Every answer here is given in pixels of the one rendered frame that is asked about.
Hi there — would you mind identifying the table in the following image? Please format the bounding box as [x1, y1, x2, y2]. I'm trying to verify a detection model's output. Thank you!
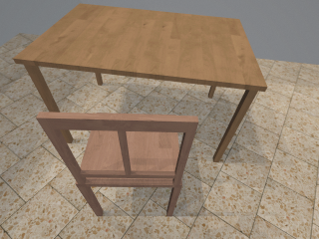
[13, 3, 268, 163]

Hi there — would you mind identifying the chair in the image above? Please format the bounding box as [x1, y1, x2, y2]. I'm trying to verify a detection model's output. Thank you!
[36, 112, 199, 217]

